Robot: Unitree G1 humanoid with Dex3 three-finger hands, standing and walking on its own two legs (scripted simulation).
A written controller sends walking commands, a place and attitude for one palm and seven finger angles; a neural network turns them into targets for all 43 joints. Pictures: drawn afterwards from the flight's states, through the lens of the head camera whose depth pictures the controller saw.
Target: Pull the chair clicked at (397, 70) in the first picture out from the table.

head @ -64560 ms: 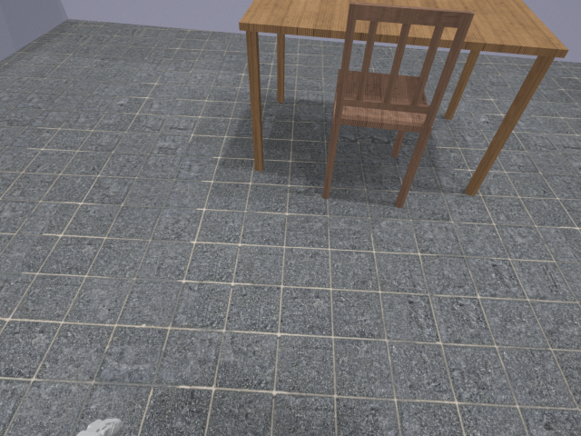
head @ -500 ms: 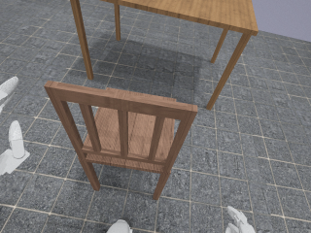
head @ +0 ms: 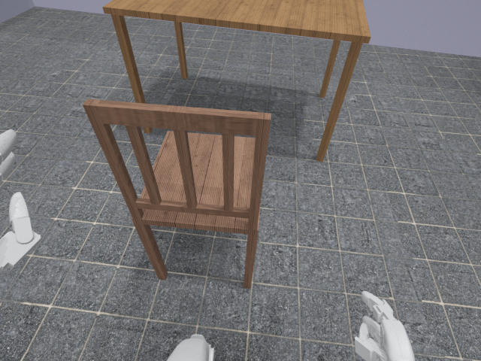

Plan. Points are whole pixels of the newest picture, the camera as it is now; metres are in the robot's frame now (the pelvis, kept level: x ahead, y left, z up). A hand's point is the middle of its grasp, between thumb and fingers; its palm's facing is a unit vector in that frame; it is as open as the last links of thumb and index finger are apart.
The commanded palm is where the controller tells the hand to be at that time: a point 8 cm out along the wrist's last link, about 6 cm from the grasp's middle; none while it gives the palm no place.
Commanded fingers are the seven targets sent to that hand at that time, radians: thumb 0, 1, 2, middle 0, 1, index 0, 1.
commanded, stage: stop stepping back and stand still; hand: left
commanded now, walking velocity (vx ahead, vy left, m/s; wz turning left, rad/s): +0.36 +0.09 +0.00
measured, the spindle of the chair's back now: (187, 171) +0.56 +0.15 -0.06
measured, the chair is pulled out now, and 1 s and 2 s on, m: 0.73 0.73 0.73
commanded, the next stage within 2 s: let the arm hang, fingers relaxed in 0.54 s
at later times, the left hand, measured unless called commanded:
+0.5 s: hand out of the picture +0.15 +0.27 +0.20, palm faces +0.44 -0.74 -0.51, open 7.4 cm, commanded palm +0.08 +0.31 +0.20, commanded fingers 0.00 0.90 0.90 -0.20 -0.30 -0.20 -0.30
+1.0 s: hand out of the picture +0.02 +0.16 -0.15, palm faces +0.10 -0.98 -0.15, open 6.8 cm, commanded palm none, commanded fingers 0.00 0.90 0.90 -0.20 -0.30 -0.20 -0.30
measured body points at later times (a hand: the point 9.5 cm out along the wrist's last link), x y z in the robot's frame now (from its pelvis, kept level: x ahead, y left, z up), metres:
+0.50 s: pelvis -0.05 +0.01 +0.01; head -0.06 +0.00 +0.46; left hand +0.12 +0.30 +0.23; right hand +0.10 -0.21 -0.09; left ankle -0.08 +0.14 -0.71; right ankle -0.02 -0.08 -0.72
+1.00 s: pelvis -0.06 -0.01 +0.02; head -0.03 +0.02 +0.46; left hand +0.01 +0.22 -0.13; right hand +0.01 -0.23 -0.12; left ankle -0.06 +0.13 -0.72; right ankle -0.03 -0.09 -0.72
